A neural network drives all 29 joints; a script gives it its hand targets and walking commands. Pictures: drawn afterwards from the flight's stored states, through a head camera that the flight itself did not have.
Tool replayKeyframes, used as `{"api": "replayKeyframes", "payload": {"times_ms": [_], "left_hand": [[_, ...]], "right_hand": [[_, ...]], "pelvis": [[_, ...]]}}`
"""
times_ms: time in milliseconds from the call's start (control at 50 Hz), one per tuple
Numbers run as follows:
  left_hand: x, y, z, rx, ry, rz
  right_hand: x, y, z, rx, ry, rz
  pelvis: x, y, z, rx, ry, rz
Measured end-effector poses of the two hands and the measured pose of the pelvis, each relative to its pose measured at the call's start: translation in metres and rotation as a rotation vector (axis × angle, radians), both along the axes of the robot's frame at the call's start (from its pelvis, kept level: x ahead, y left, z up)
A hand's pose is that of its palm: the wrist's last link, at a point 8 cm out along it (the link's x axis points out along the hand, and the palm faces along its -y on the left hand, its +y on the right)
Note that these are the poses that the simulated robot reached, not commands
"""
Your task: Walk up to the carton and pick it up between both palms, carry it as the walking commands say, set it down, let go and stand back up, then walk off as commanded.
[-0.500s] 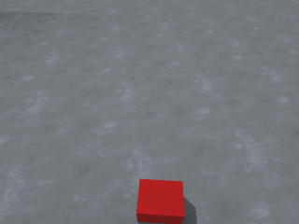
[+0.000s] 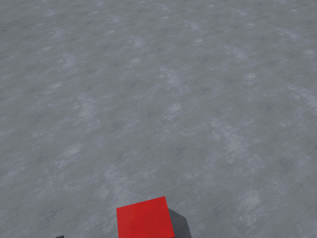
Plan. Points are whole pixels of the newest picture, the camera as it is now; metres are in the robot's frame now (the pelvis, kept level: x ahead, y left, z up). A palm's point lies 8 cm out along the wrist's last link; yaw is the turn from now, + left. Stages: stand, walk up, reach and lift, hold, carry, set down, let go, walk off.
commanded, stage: walk off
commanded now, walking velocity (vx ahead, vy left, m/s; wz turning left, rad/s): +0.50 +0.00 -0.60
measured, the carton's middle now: (145, 225) +0.32 +0.11 -0.67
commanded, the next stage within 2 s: stand in 1.90 s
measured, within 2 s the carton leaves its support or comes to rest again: rests again in 1.22 s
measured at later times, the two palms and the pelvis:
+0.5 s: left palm (86, 187) +0.31 +0.24 -0.11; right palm (265, 159) +0.36 -0.32 -0.07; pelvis +0.25 -0.03 +0.01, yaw -20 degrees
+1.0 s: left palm (177, 91) +0.74 -0.07 -0.10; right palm (300, 171) +0.35 -0.44 -0.11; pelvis +0.47 -0.20 +0.00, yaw -37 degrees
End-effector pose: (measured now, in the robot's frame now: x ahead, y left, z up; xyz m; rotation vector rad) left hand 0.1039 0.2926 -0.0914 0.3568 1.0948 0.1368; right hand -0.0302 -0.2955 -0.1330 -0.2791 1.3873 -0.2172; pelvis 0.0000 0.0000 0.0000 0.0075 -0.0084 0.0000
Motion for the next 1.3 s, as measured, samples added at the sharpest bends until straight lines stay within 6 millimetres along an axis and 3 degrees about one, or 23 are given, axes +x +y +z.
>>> {"api": "replayKeyframes", "payload": {"times_ms": [60,160,240,320,400,460,500,540,640,740,800,860,920,1020,1100,1200,1300], "left_hand": [[0.034,-0.020,-0.007,0.014,-0.026,-0.010],[0.043,-0.050,-0.002,-0.011,0.078,-0.010],[0.065,-0.065,0.003,-0.032,0.115,-0.009],[0.094,-0.069,0.004,-0.031,0.151,-0.008],[0.123,-0.061,-0.003,-0.025,0.216,-0.009],[0.160,-0.052,-0.016,-0.023,0.248,-0.034],[0.205,-0.054,-0.018,-0.021,0.222,-0.087],[0.261,-0.065,-0.016,-0.030,0.166,-0.159],[0.405,-0.124,-0.006,-0.083,0.020,-0.350],[0.528,-0.224,0.009,-0.166,-0.123,-0.539],[0.585,-0.297,0.014,-0.221,-0.192,-0.653],[0.627,-0.360,0.012,-0.240,-0.243,-0.721],[0.643,-0.384,-0.002,-0.195,-0.220,-0.719],[0.628,-0.362,-0.005,-0.077,-0.038,-0.627],[0.619,-0.349,0.003,-0.017,0.048,-0.566],[0.624,-0.347,0.012,0.029,0.126,-0.528],[0.650,-0.362,0.015,0.054,0.180,-0.528]], "right_hand": [[0.038,-0.014,-0.006,0.017,-0.048,-0.010],[0.154,-0.017,0.022,0.043,-0.284,0.008],[0.226,-0.018,0.042,0.057,-0.389,0.003],[0.292,-0.017,0.054,0.061,-0.455,-0.001],[0.362,-0.014,0.063,0.051,-0.540,-0.006],[0.398,-0.016,0.066,-0.001,-0.597,-0.033],[0.393,-0.023,0.067,-0.039,-0.574,-0.076],[0.372,-0.030,0.065,-0.061,-0.509,-0.147],[0.302,-0.029,0.053,-0.067,-0.310,-0.357],[0.251,-0.011,0.040,-0.022,-0.115,-0.547],[0.245,-0.009,0.030,0.010,-0.038,-0.631],[0.253,-0.024,0.016,0.035,0.019,-0.690],[0.286,-0.065,0.003,0.033,-0.022,-0.703],[0.400,-0.162,0.025,-0.045,-0.293,-0.620],[0.480,-0.224,0.049,-0.084,-0.436,-0.546],[0.552,-0.271,0.065,-0.094,-0.532,-0.521],[0.618,-0.305,0.072,-0.090,-0.606,-0.526]], "pelvis": [[0.023,-0.020,-0.007,-0.002,0.004,-0.032],[0.068,-0.034,0.013,-0.003,0.013,-0.102],[0.108,-0.040,0.024,0.002,0.031,-0.158],[0.150,-0.040,0.027,0.006,0.055,-0.206],[0.196,-0.036,0.023,0.007,0.063,-0.260],[0.232,-0.032,0.012,0.007,0.053,-0.317],[0.253,-0.033,0.013,0.005,0.045,-0.350],[0.274,-0.037,0.017,0.000,0.037,-0.379],[0.323,-0.054,0.023,-0.001,0.028,-0.445],[0.367,-0.082,0.019,0.003,0.030,-0.506],[0.393,-0.106,0.012,0.008,0.034,-0.541],[0.421,-0.140,0.000,0.010,0.030,-0.574],[0.444,-0.173,-0.010,0.011,0.023,-0.609],[0.479,-0.211,0.009,0.006,0.019,-0.662],[0.507,-0.237,0.021,0.010,0.029,-0.709],[0.546,-0.265,0.026,0.017,0.039,-0.767],[0.592,-0.291,0.027,0.025,0.045,-0.826]]}}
